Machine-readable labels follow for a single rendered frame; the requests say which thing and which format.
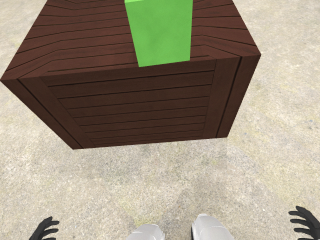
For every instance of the robot thigh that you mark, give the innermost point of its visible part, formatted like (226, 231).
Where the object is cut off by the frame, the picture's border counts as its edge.
(209, 228)
(147, 232)

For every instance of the robot left thigh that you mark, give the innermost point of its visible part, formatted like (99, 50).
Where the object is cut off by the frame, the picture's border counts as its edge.
(147, 232)

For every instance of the carton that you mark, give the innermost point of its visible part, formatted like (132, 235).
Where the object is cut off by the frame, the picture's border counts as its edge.
(161, 30)

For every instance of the right robot hand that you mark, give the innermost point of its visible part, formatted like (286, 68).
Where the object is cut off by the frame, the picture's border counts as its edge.
(310, 221)

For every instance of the robot right thigh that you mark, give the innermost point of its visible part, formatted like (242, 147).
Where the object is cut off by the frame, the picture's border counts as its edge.
(209, 228)

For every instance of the left robot hand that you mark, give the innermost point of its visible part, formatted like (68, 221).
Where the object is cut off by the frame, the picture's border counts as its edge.
(40, 231)

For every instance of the pedestal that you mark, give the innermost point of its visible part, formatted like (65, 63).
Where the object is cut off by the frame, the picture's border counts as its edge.
(77, 70)

